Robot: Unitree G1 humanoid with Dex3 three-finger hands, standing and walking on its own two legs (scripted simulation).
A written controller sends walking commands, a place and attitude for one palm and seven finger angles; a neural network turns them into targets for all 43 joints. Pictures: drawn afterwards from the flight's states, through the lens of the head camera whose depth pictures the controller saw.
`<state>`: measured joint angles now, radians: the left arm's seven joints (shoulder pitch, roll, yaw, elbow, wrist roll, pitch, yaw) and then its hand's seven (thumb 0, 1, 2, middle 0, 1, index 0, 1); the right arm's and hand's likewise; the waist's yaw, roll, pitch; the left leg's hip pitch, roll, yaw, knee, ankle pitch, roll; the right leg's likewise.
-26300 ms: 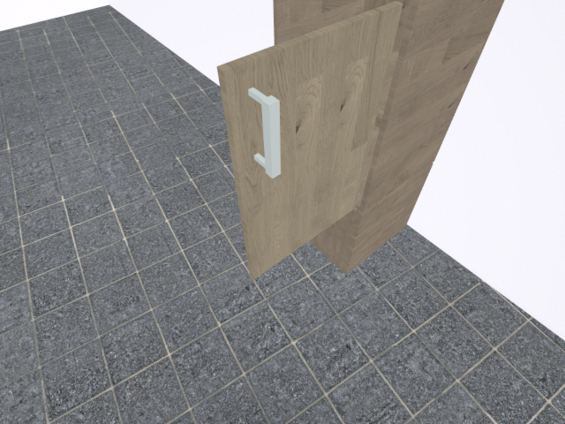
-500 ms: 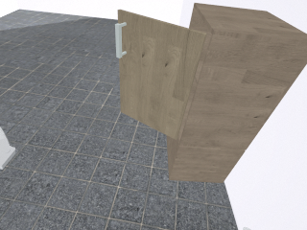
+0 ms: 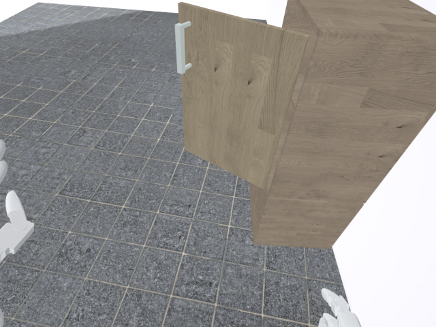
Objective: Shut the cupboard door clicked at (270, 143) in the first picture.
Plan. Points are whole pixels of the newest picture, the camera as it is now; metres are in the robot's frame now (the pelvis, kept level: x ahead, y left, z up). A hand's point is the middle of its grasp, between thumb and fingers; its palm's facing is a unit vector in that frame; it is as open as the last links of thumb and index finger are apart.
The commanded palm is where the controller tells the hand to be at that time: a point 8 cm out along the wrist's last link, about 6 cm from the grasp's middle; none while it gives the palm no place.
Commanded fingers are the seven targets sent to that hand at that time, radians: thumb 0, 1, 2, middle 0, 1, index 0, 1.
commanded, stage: stop stepping back and stand still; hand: left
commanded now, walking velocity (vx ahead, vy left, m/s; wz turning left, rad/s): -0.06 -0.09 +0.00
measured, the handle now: (184, 48) +0.87 +0.17 +0.14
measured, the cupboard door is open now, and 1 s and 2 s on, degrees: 60 60 60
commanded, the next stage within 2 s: let the arm hang, fingers relaxed in 0.04 s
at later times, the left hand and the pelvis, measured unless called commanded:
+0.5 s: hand out of the picture -0.01 +0.16 -0.18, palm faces +0.06 -0.98 -0.17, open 7.0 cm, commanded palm none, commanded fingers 0.00 0.90 0.90 -0.20 -0.30 -0.20 -0.30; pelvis -0.03 -0.02 +0.00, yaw +3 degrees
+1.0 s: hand out of the picture -0.07 +0.15 -0.17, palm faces +0.09 -0.98 -0.15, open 7.4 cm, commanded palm none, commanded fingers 0.00 0.90 0.90 -0.20 -0.30 -0.20 -0.30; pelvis -0.02 +0.00 +0.00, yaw +2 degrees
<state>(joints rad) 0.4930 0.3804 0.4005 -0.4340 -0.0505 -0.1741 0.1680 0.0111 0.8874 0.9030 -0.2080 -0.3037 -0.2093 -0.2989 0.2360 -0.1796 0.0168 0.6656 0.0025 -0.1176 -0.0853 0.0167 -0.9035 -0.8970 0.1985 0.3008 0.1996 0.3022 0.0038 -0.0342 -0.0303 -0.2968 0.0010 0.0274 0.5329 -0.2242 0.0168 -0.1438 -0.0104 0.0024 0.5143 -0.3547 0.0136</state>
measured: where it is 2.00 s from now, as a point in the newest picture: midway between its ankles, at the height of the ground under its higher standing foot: outside the picture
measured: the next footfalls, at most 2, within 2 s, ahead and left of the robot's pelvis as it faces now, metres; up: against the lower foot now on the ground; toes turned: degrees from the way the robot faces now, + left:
none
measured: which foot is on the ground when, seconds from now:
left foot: down 0.00-1.00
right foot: down 0.00-1.00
